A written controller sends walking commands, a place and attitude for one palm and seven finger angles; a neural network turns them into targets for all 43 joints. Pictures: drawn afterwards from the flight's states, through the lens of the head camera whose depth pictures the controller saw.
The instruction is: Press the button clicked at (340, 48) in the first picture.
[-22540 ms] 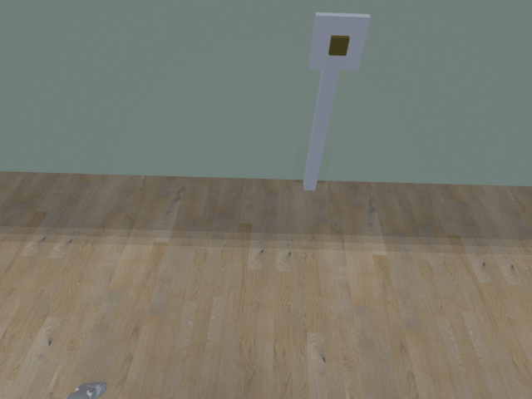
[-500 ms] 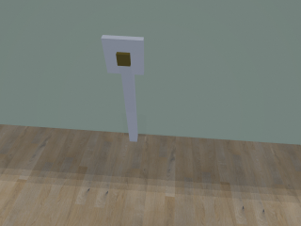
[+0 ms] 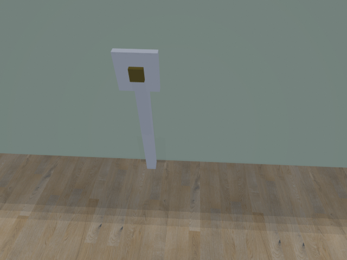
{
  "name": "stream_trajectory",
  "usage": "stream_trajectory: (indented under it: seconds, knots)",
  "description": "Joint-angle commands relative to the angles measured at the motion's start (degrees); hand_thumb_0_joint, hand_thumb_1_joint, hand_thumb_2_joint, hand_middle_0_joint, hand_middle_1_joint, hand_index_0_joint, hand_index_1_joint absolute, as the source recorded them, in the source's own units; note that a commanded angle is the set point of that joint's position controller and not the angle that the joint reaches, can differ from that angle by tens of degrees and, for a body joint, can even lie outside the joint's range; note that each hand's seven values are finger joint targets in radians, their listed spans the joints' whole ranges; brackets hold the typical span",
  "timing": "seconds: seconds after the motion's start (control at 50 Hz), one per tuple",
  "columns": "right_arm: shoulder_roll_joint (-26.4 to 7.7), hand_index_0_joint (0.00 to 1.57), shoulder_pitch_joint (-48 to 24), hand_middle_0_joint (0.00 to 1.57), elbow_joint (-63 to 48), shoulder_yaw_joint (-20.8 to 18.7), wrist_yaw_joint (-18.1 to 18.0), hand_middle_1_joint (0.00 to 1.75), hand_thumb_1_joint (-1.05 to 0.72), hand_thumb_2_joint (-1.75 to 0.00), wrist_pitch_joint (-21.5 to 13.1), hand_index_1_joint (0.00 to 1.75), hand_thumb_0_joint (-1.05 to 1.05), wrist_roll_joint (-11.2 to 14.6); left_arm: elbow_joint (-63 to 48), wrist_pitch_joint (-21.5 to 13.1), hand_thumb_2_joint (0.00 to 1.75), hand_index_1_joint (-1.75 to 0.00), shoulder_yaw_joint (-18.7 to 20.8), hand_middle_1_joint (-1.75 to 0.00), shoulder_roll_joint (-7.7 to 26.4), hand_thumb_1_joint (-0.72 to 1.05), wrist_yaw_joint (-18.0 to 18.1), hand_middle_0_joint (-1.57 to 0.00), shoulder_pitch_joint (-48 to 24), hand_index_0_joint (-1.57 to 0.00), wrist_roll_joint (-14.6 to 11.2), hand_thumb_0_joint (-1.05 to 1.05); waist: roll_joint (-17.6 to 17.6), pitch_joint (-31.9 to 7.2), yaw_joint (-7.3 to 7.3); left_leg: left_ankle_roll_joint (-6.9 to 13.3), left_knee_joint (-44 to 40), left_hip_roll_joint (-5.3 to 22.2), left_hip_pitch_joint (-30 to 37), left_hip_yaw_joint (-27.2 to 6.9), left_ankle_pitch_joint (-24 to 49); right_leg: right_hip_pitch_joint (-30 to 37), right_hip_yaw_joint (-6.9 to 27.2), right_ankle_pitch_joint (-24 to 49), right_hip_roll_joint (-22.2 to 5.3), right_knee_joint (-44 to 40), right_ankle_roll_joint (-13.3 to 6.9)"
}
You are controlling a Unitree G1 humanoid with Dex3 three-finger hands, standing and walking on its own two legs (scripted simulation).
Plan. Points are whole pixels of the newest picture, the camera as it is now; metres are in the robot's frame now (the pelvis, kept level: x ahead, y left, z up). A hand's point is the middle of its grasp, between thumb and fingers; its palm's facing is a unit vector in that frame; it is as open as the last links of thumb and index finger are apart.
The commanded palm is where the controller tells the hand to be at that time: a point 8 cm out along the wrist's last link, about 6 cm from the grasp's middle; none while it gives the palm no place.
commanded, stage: let the arm hang, fingers relaxed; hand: left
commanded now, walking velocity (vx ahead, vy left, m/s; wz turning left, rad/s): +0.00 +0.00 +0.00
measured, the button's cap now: (136, 74) +0.79 +0.19 +0.00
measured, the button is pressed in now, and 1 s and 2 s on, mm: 0 0 0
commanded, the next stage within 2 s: stand and wait in 0.02 s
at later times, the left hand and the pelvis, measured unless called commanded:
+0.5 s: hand out of the picture +0.00 +0.15 -0.18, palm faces +0.06 -0.98 -0.17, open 7.4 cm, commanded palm none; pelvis +0.01 -0.01 +0.00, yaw +0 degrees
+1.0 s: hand out of the picture +0.03 +0.16 -0.17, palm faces +0.04 -0.98 -0.20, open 7.4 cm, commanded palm none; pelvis +0.03 -0.02 +0.00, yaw +0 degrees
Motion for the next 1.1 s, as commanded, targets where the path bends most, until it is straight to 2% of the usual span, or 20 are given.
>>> stream_trajectory:
  seconds: [0.0,0.08,0.2,0.3,0.34,0.56,0.6,0.66,0.76,1.0,1.06,1.08]
  knots:
    - [-4.3,0.20,4.5,0.20,-1.0,-0.9,-0.3,0.30,-0.90,-0.90,-0.3,0.30,0.00,0.3,-0.6,-0.3,0.90,-0.30,1.0,-0.30,6.2,0.90,0.7,-0.20,5.2,-0.20,0.0,0.00,-0.6,5.6,-0.09,1.3,-5.5,3.7,1.1,-4.8,-4.6,-6.6,5.1,-3.6,-4.5,-7.7,-2.2]
    - [-4.2,0.20,4.4,0.20,-0.8,-1.0,-0.3,0.30,-0.90,-0.90,-0.1,0.30,0.00,0.2,-0.6,-0.4,0.90,-0.30,1.1,-0.30,6.4,0.90,0.7,-0.20,4.6,-0.20,-0.1,0.00,-0.7,6.3,-0.15,1.1,-4.9,3.6,1.4,-4.3,-4.1,-7.2,5.3,-4.6,-4.8,-8.6,-2.4]
    - [-4.5,0.20,4.0,0.20,-0.5,-0.9,-0.3,0.30,-0.90,-0.90,-0.3,0.30,0.00,0.3,-0.7,-0.6,0.90,-0.30,1.1,-0.30,6.9,0.90,0.7,-0.20,3.9,-0.20,-0.2,0.00,-1.1,4.5,-0.29,0.9,-3.9,3.9,3.0,-4.0,-0.4,-5.7,5.6,-2.0,-5.1,-8.8,-2.5]
    - [-4.8,0.20,3.1,0.20,-0.3,-0.8,-0.5,0.30,-0.90,-0.90,-0.3,0.30,0.00,0.4,-0.2,-0.6,0.90,-0.30,1.0,-0.30,6.9,0.90,0.7,-0.20,3.8,-0.20,-0.3,0.00,0.8,5.0,-0.09,0.8,-4.1,4.3,3.3,-4.0,0.5,-5.2,5.5,-0.6,-5.0,-8.9,-2.4]
    - [-5.4,0.20,3.0,0.20,-0.4,-0.9,-0.5,0.30,-0.90,-0.90,-0.4,0.30,0.00,0.5,-0.2,-0.7,0.90,-0.30,1.0,-0.30,7.4,0.90,0.7,-0.20,3.7,-0.20,-0.2,0.00,-0.5,4.6,0.03,0.8,-4.2,4.4,3.6,-4.1,1.5,-4.5,5.3,0.6,-4.9,-8.9,-2.4]
    - [-6.2,0.20,1.0,0.20,-0.3,-1.0,-0.5,0.30,-0.90,-0.90,-0.6,0.30,0.00,0.5,-0.3,-0.9,0.90,-0.30,1.1,-0.30,7.9,0.90,0.6,-0.20,2.5,-0.20,-0.2,0.00,0.0,3.7,-0.02,0.6,-4.3,4.7,4.8,-4.1,3.9,-2.9,5.2,4.2,-5.1,-9.0,-2.2]
    - [-6.3,0.20,0.9,0.20,-0.2,-1.0,-0.6,0.30,-0.90,-0.90,-0.7,0.30,0.00,0.5,-0.4,-1.0,0.90,-0.30,1.1,-0.30,8.0,0.90,0.6,-0.20,2.1,-0.20,-0.2,0.00,-1.2,3.0,-0.04,0.7,-4.5,4.8,5.2,-4.1,4.6,-2.0,5.0,5.6,-5.2,-8.9,-2.1]
    - [-6.9,0.20,0.1,0.20,-0.2,-1.0,-0.6,0.30,-0.90,-0.90,-0.7,0.30,0.00,0.5,-0.4,-1.1,0.90,-0.30,1.2,-0.30,8.6,0.90,0.6,-0.20,1.7,-0.20,-0.2,0.00,-0.6,3.4,0.01,0.6,-4.4,4.8,5.3,-4.0,5.4,-1.6,4.9,7.2,-5.4,-9.1,-2.1]
    - [-7.7,0.20,-0.9,0.20,-0.4,-1.1,-0.5,0.30,-0.90,-0.90,-0.7,0.30,0.00,0.4,-0.4,-1.1,0.90,-0.30,1.2,-0.30,9.2,0.90,0.5,-0.20,1.1,-0.20,-0.2,0.00,-0.1,4.2,0.04,0.5,-4.7,4.9,5.6,-4.0,4.3,-2.2,5.2,5.5,-5.4,-9.9,-2.1]
    - [-9.8,0.20,-2.8,0.20,-0.6,-1.2,-0.5,0.30,-0.90,-0.90,-1.0,0.30,0.00,0.5,-0.8,-1.4,0.90,-0.30,1.4,-0.30,11.2,0.90,0.3,-0.20,-0.7,-0.20,-0.3,0.00,-0.3,2.1,0.12,0.6,-5.1,5.2,7.0,-4.2,6.6,0.2,5.3,9.9,-5.7,-9.8,-2.1]
    - [-10.7,0.20,-3.2,0.20,-0.7,-1.4,-0.5,0.30,-0.90,-0.90,-1.0,0.30,0.00,0.5,-1.0,-1.5,0.90,-0.30,1.5,-0.30,12.0,0.90,0.3,-0.20,-1.3,-0.20,-0.2,0.00,-1.3,1.7,0.00,0.6,-5.2,5.4,7.5,-4.2,6.8,0.4,5.4,10.6,-5.7,-10.0,-2.1]
    - [-10.9,0.20,-3.3,0.20,-0.7,-1.4,-0.5,0.30,-0.90,-0.90,-1.0,0.30,0.00,0.5,-1.1,-1.5,0.90,-0.30,1.5,-0.30,12.1,0.90,0.2,-0.20,-1.6,-0.20,-0.2,0.00,-0.4,1.3,-0.03,0.5,-5.3,5.3,7.6,-4.2,6.9,0.7,5.5,10.6,-5.7,-10.0,-2.1]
